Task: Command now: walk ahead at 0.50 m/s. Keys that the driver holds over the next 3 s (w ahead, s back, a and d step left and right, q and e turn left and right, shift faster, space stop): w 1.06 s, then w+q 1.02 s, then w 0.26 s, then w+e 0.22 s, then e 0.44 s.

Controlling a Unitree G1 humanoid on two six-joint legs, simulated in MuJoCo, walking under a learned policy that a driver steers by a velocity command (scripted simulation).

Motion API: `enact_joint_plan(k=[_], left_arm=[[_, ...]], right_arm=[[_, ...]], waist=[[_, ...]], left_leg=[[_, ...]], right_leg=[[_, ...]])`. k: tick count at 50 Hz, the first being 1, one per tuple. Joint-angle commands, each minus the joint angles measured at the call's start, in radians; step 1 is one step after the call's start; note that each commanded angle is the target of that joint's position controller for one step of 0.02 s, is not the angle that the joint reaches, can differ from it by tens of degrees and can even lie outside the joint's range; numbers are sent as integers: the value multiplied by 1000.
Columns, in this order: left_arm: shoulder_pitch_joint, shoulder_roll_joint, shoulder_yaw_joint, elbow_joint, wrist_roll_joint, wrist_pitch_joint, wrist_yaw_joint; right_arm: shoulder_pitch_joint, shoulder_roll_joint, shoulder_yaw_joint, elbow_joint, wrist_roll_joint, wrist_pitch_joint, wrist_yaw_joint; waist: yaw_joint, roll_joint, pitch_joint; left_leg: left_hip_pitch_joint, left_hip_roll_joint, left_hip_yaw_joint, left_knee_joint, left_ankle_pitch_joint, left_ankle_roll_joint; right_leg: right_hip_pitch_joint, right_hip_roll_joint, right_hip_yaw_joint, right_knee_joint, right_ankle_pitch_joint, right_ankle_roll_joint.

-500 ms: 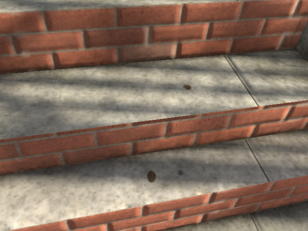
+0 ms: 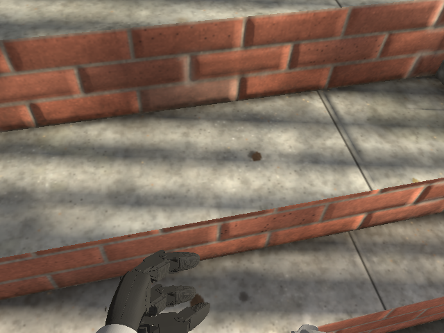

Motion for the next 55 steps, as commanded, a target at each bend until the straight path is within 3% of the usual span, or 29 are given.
enact_joint_plan(k=[1, 2, 3, 4, 5, 6, 8, 12, 18, 21, 22, 24, 27, 29, 30, 31, 32, 33, 34, 35, 36, 37, 38, 40, 44, 46, 49, 53, 55], left_arm=[[548, 370, 161, 114, 45, 11, 18], [627, 414, 176, 184, 81, 47, 52], [603, 350, 155, 242, 67, 52, 58], [513, 242, 123, 283, 38, 57, 43], [451, 121, 100, 356, 44, 54, 21], [402, 27, 75, 391, 56, 49, 2], [326, -32, 62, 421, 66, 39, -24], [366, 40, 51, 441, 101, 13, -27], [579, 95, 57, 489, 59, 12, 4], [751, 121, 69, 543, 54, 9, 38], [731, 161, 87, 540, 42, 22, 56], [764, 124, 87, 553, 45, 59, 74], [811, 131, 100, 563, 29, 102, 98], [589, 149, 89, 506, -2, 83, 95], [696, 182, 92, 531, -6, 62, 82], [777, 191, 84, 570, -4, 50, 77], [723, 304, 112, 561, 5, 44, 77], [904, 182, 98, 570, 34, 16, 40], [756, 180, 94, 555, 44, -30, 14], [634, 130, 109, 499, 26, -72, -29], [380, 123, 121, 391, 12, -71, -44], [253, 59, 105, 297, -11, -51, -39], [158, 9, 87, 241, -2, -33, -33], [239, -33, 58, 201, -11, 10, -33], [282, -9, 29, 180, -3, 19, -12], [259, 14, 25, 157, 1, 21, 5], [170, 21, 16, 132, 14, 20, 28], [48, 8, 9, 102, -32, 20, 43], [-21, 7, 2, 73, -9, 21, 24]], right_arm=[[24, -210, -50, -73, -8, -55, 35], [-24, -149, -57, -18, -26, -79, 78], [-112, -70, -61, -76, -3, -106, 125], [-298, -9, -34, -209, 7, -100, 142], [-452, 27, -12, -318, 7, -92, 138], [-435, 47, 8, -359, 0, -76, 125], [-294, 83, 42, -346, 14, -61, 118], [-289, 53, 65, -314, 14, -35, 88], [-616, 55, 97, -426, 14, -52, 76], [-683, 95, 118, -449, 36, -37, 63], [-671, 112, 133, -450, 26, -29, 66], [-775, 123, 140, -487, 2, -25, 102], [-876, 180, 170, -521, 6, -38, 147], [-788, 110, 155, -510, 23, -70, 165], [-786, 58, 126, -502, 19, -78, 150], [-669, -31, 83, -508, 24, -90, 140], [-545, -105, 43, -456, 16, -79, 128], [-508, -54, 47, -426, -8, -72, 123], [-184, -168, -4, -344, -40, -34, 88], [-91, -239, -39, -211, -76, -16, 88], [-111, -183, -27, -153, -76, 0, 95], [-175, -80, -5, -133, -81, 10, 108], [-250, 28, 26, -99, -68, 2, 116], [-332, 84, 37, -52, -55, -11, 122], [-286, 39, 38, -44, -80, -37, 121], [-291, 10, 43, -47, -73, -45, 114], [-198, -47, 33, -38, -64, -59, 106], [40, -94, 8, -9, -47, -55, 60], [71, -115, -5, -18, -45, -49, 46]], waist=[[302, -143, -488], [299, -340, -552], [248, -277, -449], [177, -226, -224], [110, -120, 2], [45, -72, 35], [-57, -40, 67], [-61, -72, 44], [74, -102, 63], [139, -195, 4], [115, -202, 8], [131, -153, 7], [139, -128, 26], [-5, -175, -47], [11, -245, -142], [-50, -290, -232], [-117, -409, -316], [17, -262, -442], [-152, 3, -585], [-125, 255, -656], [-75, 163, -522], [-51, 127, -380], [-7, 79, -192], [121, 28, -6], [167, 27, 56], [179, 60, 84], [111, 64, 73], [-11, 71, 89], [-38, 45, 84]], left_leg=[[-415, -40, -69, 833, 1312, 145], [-613, -257, -221, 1389, 112, 113], [-782, -273, -419, 1833, 6, 125], [-969, -235, -331, 2002, -33, 156], [-1108, -213, -270, 2071, -47, 184], [-1143, -199, -263, 2147, -36, 206], [-1177, -192, -296, 2181, 51, 233], [-1303, -233, -199, 2321, 192, 146], [-1566, -192, -94, 2122, 235, 82], [-1717, -138, -59, 2195, 149, 58], [-1732, -83, -41, 2137, 13, 46], [-1690, -30, 20, 2035, -43, 48], [-1669, 1, 52, 1975, -205, 75], [-1041, -69, 183, 1508, -297, 144], [-746, -178, 262, 1428, -366, 142], [-605, -202, 153, 1162, -396, 174], [-529, -216, 38, 896, -477, 151], [-71, -67, -268, 884, -560, 226], [97, 97, -722, 564, -700, 323], [153, 180, -885, 398, -383, 350], [48, 84, -610, 479, -208, 213], [-170, 125, -588, 467, -416, 198], [-357, 106, -524, 457, -468, 165], [-531, 36, -333, 404, -413, 90], [-589, 53, -172, 224, -311, 134], [-674, 50, -124, 168, -334, 155], [-563, 92, -134, 135, -389, 172], [-189, 205, -279, 58, -418, 211], [-107, 231, -307, -27, -386, 249]], right_leg=[[1034, -162, 805, -678, -152, -259], [1106, -317, 1305, -1131, -299, -340], [981, -366, 1337, -1175, -376, -242], [813, -329, 1112, -1091, -425, -160], [622, -273, 856, -1027, -340, -120], [566, -230, 676, -970, -205, -59], [503, -168, 415, -982, 50, 3], [486, -154, 199, -1070, 190, -62], [656, -168, 178, -1166, 142, -26], [931, -247, 310, -1243, 152, -106], [1004, -283, 314, -1328, 182, -127], [1102, -260, 251, -1328, 317, -123], [1211, -292, 218, -1358, 505, -137], [920, -226, 27, -1325, 1353, -130], [885, -224, 51, -1235, 1869, -169], [1040, -202, 80, -992, 2226, -134], [1210, -212, 130, -845, 2142, -115], [732, -159, 142, -619, 2089, -109], [533, -14, 187, -254, 1419, -104], [373, 96, 424, 167, 621, -114], [246, 85, 525, 351, 517, -121], [60, 126, 477, 504, 461, -126], [-44, 105, 459, 652, 408, -134], [-117, 122, 447, 746, 359, -138], [-279, 132, 353, 864, 460, -82], [-283, 126, 317, 834, 508, -44], [-399, 101, 285, 785, 555, -1], [-675, 14, 275, 742, 421, 47], [-683, -61, 156, 664, 390, 69]])
Next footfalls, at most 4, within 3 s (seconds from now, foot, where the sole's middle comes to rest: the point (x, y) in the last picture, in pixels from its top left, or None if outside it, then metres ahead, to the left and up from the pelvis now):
0.64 left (150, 320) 0.37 0.14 -0.38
1.30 right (314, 160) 0.64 -0.20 -0.22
1.94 left None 0.90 0.13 0.01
2.50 right None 1.17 0.17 0.17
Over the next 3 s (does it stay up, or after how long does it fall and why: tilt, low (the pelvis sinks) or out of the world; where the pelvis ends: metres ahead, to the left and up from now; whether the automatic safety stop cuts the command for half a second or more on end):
stays up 1.19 0.27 0.97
